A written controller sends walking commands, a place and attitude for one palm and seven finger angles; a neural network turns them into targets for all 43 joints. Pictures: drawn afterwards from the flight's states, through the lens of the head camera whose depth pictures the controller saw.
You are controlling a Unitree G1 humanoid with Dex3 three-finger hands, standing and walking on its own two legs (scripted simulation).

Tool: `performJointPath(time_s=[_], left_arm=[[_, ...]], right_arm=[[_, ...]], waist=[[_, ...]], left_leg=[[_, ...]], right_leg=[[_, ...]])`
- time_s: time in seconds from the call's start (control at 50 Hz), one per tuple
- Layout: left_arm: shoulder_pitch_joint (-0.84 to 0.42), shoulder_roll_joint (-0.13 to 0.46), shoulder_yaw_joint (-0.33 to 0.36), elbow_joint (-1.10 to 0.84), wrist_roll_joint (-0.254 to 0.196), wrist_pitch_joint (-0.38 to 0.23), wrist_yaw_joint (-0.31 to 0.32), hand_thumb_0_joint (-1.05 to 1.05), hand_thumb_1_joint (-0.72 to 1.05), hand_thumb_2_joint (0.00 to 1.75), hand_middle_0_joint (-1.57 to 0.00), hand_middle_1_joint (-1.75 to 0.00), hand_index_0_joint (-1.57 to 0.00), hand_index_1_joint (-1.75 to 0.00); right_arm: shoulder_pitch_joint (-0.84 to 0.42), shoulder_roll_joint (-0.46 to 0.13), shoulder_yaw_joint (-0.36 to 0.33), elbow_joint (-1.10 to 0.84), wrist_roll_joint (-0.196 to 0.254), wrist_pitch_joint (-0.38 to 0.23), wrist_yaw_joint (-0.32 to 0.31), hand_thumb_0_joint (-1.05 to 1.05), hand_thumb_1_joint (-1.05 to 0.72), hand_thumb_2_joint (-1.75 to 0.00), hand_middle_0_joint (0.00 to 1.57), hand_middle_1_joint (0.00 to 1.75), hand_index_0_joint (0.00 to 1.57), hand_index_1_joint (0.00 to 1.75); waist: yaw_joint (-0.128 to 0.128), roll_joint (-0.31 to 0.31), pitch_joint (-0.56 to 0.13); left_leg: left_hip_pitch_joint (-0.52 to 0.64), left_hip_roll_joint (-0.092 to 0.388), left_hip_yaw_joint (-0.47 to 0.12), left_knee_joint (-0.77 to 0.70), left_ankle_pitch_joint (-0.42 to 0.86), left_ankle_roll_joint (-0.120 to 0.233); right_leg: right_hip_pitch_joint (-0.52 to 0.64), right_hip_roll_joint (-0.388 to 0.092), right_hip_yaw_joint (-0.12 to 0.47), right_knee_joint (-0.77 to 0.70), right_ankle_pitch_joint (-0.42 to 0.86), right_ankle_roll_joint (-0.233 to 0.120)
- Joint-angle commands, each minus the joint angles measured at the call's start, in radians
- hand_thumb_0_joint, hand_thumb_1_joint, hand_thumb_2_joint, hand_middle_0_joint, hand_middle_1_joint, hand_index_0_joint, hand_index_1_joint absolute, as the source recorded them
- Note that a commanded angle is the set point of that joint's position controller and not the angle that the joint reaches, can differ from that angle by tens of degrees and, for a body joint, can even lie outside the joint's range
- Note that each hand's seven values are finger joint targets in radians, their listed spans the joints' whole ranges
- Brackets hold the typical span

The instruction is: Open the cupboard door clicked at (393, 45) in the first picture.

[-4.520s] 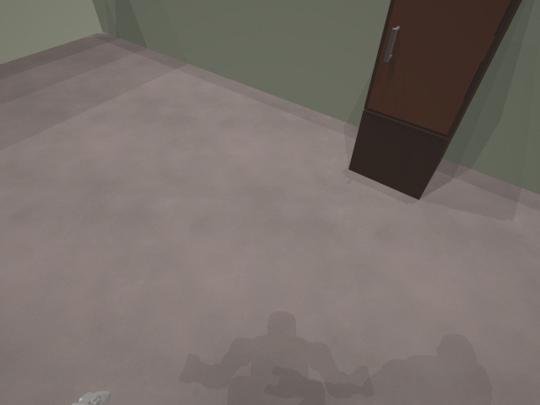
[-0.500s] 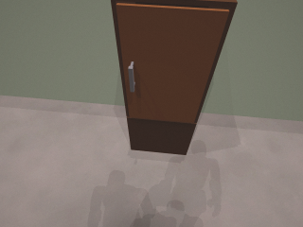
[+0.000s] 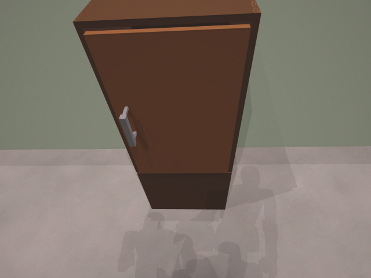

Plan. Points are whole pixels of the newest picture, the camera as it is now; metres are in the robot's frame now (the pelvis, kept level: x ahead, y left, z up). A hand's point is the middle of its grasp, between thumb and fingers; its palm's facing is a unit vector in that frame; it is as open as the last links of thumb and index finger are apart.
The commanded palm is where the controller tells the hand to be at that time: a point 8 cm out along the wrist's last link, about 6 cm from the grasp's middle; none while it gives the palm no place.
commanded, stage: come to a stop and stand still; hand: left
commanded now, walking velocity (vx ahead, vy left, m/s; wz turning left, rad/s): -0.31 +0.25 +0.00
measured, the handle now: (129, 127) +0.54 +0.21 -0.02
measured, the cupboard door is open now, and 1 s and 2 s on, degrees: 0 0 0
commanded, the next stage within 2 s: look again from close up in 1.98 s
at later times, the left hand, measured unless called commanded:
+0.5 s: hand out of the picture +0.03 +0.26 -0.18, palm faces +0.10 -0.98 -0.20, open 7.4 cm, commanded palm none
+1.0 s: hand out of the picture +0.03 +0.18 -0.16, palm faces +0.01 -0.97 -0.23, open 7.3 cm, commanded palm none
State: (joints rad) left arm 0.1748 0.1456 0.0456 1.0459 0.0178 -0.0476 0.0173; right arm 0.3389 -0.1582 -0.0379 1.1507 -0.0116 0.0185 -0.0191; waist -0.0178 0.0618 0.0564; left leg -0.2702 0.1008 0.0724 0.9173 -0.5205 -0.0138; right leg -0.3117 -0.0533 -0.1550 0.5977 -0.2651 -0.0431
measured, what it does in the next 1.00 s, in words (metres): steps on the spot: left foot, then right foot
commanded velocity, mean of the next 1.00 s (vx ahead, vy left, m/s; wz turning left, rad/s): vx -0.03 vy -0.04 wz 0.00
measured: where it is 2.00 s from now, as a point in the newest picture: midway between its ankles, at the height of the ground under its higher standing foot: outside the picture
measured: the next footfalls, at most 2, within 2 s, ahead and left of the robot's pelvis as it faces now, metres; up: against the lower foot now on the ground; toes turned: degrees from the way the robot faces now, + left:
left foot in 0.36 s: +0.06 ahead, +0.16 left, +0.00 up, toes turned +4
right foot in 0.84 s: -0.02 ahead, -0.10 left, +0.00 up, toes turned -4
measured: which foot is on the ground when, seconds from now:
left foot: up 0.00-0.34, down 0.36-1.00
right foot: down 0.00-0.36, up 0.38-0.82, down 0.84-1.00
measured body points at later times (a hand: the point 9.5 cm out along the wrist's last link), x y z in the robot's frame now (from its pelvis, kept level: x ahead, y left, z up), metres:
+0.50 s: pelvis +0.01 +0.06 +0.01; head +0.04 +0.09 +0.46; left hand +0.03 +0.31 -0.16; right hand +0.10 -0.17 -0.12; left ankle +0.02 +0.16 -0.73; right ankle -0.02 -0.09 -0.67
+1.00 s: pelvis -0.02 +0.00 +0.01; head -0.02 -0.01 +0.46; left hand +0.03 +0.24 -0.14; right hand -0.06 -0.22 -0.16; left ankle +0.02 +0.16 -0.73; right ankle -0.06 -0.10 -0.73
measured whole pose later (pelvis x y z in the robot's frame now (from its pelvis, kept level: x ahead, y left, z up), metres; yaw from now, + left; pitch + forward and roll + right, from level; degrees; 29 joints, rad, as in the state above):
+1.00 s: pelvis -0.02 +0.00 +0.01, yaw -1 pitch -2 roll +0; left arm 0.23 0.16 0.02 1.10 0.00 0.00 0.04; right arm 0.33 -0.17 -0.03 1.15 -0.02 0.03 -0.02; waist -0.04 0.04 0.01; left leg -0.23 0.09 0.05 0.46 -0.17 -0.04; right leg -0.12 0.00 -0.06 0.46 -0.31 -0.02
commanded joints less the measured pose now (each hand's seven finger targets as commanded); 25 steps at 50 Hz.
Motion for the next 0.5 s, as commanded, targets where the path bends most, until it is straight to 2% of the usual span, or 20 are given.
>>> performJointPath(time_s=[0.0, 0.04, 0.06, 0.12, 0.16, 0.22, 0.24, 0.26, 0.28, 0.3, 0.32, 0.34, 0.36, 0.38, 0.4, 0.42, 0.46, 0.48], left_arm=[[0.061, 0.161, 0.023, -0.033, 0.009, 0.022, 0.027, 0.0, 0.9, 0.9, -0.2, -0.3, -0.2, -0.3], [0.09, 0.179, 0.032, -0.033, 0.005, 0.034, 0.029, 0.0, 0.9, 0.9, -0.2, -0.3, -0.2, -0.3], [0.097, 0.181, 0.041, -0.033, 0.008, 0.037, 0.033, 0.0, 0.9, 0.9, -0.2, -0.3, -0.2, -0.3], [0.08, 0.199, 0.049, -0.053, 0.009, 0.046, 0.039, 0.0, 0.9, 0.9, -0.2, -0.3, -0.2, -0.3], [0.052, 0.205, 0.053, -0.07, 0.013, 0.05, 0.04, 0.0, 0.9, 0.9, -0.2, -0.3, -0.2, -0.3], [0.029, 0.213, 0.052, -0.089, 0.019, 0.057, 0.034, 0.0, 0.9, 0.9, -0.2, -0.3, -0.2, -0.3], [0.022, 0.215, 0.052, -0.091, 0.019, 0.059, 0.032, 0.0, 0.9, 0.9, -0.2, -0.3, -0.2, -0.3], [0.019, 0.211, 0.051, -0.092, 0.019, 0.061, 0.03, 0.0, 0.9, 0.9, -0.2, -0.3, -0.2, -0.3], [0.008, 0.212, 0.05, -0.093, 0.013, 0.064, 0.029, 0.0, 0.9, 0.9, -0.2, -0.3, -0.2, -0.3], [0.018, 0.191, 0.044, -0.092, 0.006, 0.069, 0.026, 0.0, 0.9, 0.9, -0.2, -0.3, -0.2, -0.3], [0.07, 0.134, 0.033, -0.096, -0.001, 0.075, 0.023, 0.0, 0.9, 0.9, -0.2, -0.3, -0.2, -0.3], [0.088, 0.092, 0.02, -0.102, -0.007, 0.081, 0.023, 0.0, 0.9, 0.9, -0.2, -0.3, -0.2, -0.3], [0.064, 0.118, 0.019, -0.104, -0.003, 0.085, 0.026, 0.0, 0.9, 0.9, -0.2, -0.3, -0.2, -0.3], [0.068, 0.112, 0.023, -0.092, -0.001, 0.088, 0.02, 0.0, 0.9, 0.9, -0.2, -0.3, -0.2, -0.3], [0.086, 0.119, 0.03, -0.069, 0.005, 0.092, 0.014, 0.0, 0.9, 0.9, -0.2, -0.3, -0.2, -0.3], [0.101, 0.134, 0.032, -0.053, 0.004, 0.091, 0.008, 0.0, 0.9, 0.9, -0.2, -0.3, -0.2, -0.3], [0.129, 0.138, 0.034, -0.033, 0.004, 0.087, -0.002, 0.0, 0.9, 0.9, -0.2, -0.3, -0.2, -0.3], [0.127, 0.136, 0.032, -0.036, 0.004, 0.088, -0.005, 0.0, 0.9, 0.9, -0.2, -0.3, -0.2, -0.3]], right_arm=[[0.033, -0.011, -0.006, -0.049, 0.014, 0.005, -0.009, 0.0, -0.9, -0.9, 0.2, 0.3, 0.2, 0.3], [-0.004, -0.034, -0.016, -0.074, 0.007, 0.021, -0.006, 0.0, -0.9, -0.9, 0.2, 0.3, 0.2, 0.3], [-0.023, -0.039, -0.023, -0.085, 0.003, 0.025, -0.006, 0.0, -0.9, -0.9, 0.2, 0.3, 0.2, 0.3], [-0.084, -0.067, -0.034, -0.131, -0.003, 0.038, -0.001, 0.0, -0.9, -0.9, 0.2, 0.3, 0.2, 0.3], [-0.105, -0.067, -0.037, -0.153, -0.001, 0.036, 0.003, 0.0, -0.9, -0.9, 0.2, 0.3, 0.2, 0.3], [-0.13, -0.068, -0.037, -0.181, 0.003, 0.03, 0.007, 0.0, -0.9, -0.9, 0.2, 0.3, 0.2, 0.3], [-0.119, -0.071, -0.036, -0.183, 0.004, 0.024, 0.007, 0.0, -0.9, -0.9, 0.2, 0.3, 0.2, 0.3], [-0.1, -0.066, -0.036, -0.177, 0.004, 0.018, 0.006, 0.0, -0.9, -0.9, 0.2, 0.3, 0.2, 0.3], [-0.068, -0.071, -0.034, -0.17, 0.002, 0.012, 0.006, 0.0, -0.9, -0.9, 0.2, 0.3, 0.2, 0.3], [-0.042, -0.089, -0.033, -0.159, 0.001, 0.001, 0.006, 0.0, -0.9, -0.9, 0.2, 0.3, 0.2, 0.3], [-0.043, -0.162, -0.044, -0.169, -0.008, -0.013, 0.004, 0.0, -0.9, -0.9, 0.2, 0.3, 0.2, 0.3], [-0.077, -0.23, -0.051, -0.199, -0.012, -0.014, -0.002, 0.0, -0.9, -0.9, 0.2, 0.3, 0.2, 0.3], [-0.124, -0.219, -0.042, -0.215, -0.014, -0.011, -0.006, 0.0, -0.9, -0.9, 0.2, 0.3, 0.2, 0.3], [-0.171, -0.189, -0.032, -0.22, -0.018, -0.018, -0.018, 0.0, -0.9, -0.9, 0.2, 0.3, 0.2, 0.3], [-0.203, -0.178, -0.028, -0.216, -0.018, -0.021, -0.024, 0.0, -0.9, -0.9, 0.2, 0.3, 0.2, 0.3], [-0.209, -0.166, -0.022, -0.215, -0.017, -0.02, -0.026, 0.0, -0.9, -0.9, 0.2, 0.3, 0.2, 0.3], [-0.193, -0.158, -0.02, -0.208, -0.012, -0.024, -0.03, 0.0, -0.9, -0.9, 0.2, 0.3, 0.2, 0.3], [-0.167, -0.172, -0.025, -0.203, -0.012, -0.024, -0.031, 0.0, -0.9, -0.9, 0.2, 0.3, 0.2, 0.3]], waist=[[0.02, -0.179, -0.038], [0.041, -0.184, -0.064], [0.049, -0.158, -0.067], [0.05, -0.173, -0.081], [0.047, -0.188, -0.098], [0.04, -0.257, -0.094], [0.031, -0.264, -0.102], [0.021, -0.254, -0.111], [0.001, -0.244, -0.122], [-0.009, -0.185, -0.139], [0.001, 0.045, -0.158], [0.005, 0.25, -0.124], [0.004, 0.161, -0.091], [0.025, 0.123, -0.043], [0.038, 0.154, -0.033], [0.039, 0.129, -0.035], [0.036, 0.079, -0.065], [0.024, 0.063, -0.084]], left_leg=[[-0.09, -0.009, -0.038, 0.009, 0.041, -0.015], [-0.128, -0.038, -0.034, 0.038, 0.062, -0.028], [-0.155, -0.047, -0.036, 0.056, 0.065, -0.034], [-0.196, -0.052, -0.064, 0.099, 0.08, -0.044], [-0.176, -0.051, -0.065, 0.04, 0.086, -0.045], [-0.109, -0.062, -0.044, -0.078, 0.101, -0.037], [-0.08, -0.06, -0.041, -0.143, 0.126, -0.033], [-0.028, -0.069, -0.021, -0.233, 0.186, -0.031], [0.042, -0.072, -0.005, -0.345, 0.286, -0.029], [0.14, -0.047, -0.015, -0.472, 0.41, -0.021], [0.212, 0.118, -0.191, -0.548, 0.614, 0.025], [0.124, 0.292, -0.37, -0.622, 0.81, 0.123], [0.002, 0.306, -0.347, -0.633, 0.713, 0.188], [-0.039, 0.269, -0.309, -0.672, 0.639, 0.194], [-0.015, 0.224, -0.266, -0.661, 0.611, 0.172], [0.009, 0.202, -0.238, -0.645, 0.597, 0.164], [0.101, 0.181, -0.191, -0.632, 0.621, 0.156], [0.147, 0.189, -0.191, -0.628, 0.642, 0.16]], right_leg=[[0.089, -0.28, 0.205, -0.242, 0.7, -0.121], [0.135, -0.293, 0.211, -0.231, 0.751, -0.131], [0.166, -0.305, 0.215, -0.219, 0.802, -0.145], [0.177, -0.324, 0.219, -0.215, 0.801, -0.159], [0.182, -0.315, 0.201, -0.206, 0.764, -0.156], [0.14, -0.285, 0.189, -0.204, 0.653, -0.137], [0.135, -0.275, 0.192, -0.193, 0.603, -0.129], [0.123, -0.252, 0.178, -0.167, 0.548, -0.109], [0.103, -0.222, 0.156, -0.134, 0.466, -0.075], [0.057, -0.18, 0.141, -0.072, 0.344, -0.032], [-0.041, -0.08, 0.081, 0.043, 0.055, 0.03], [-0.101, 0.01, 0.075, 0.202, -0.311, 0.078], [-0.04, 0.0, 0.162, 0.311, -0.327, 0.067], [-0.06, -0.001, 0.186, 0.367, -0.271, 0.071], [-0.09, 0.007, 0.202, 0.414, -0.217, 0.073], [-0.108, 0.015, 0.208, 0.442, -0.181, 0.075], [-0.137, 0.018, 0.201, 0.448, -0.139, 0.084], [-0.153, 0.021, 0.196, 0.441, -0.141, 0.091]])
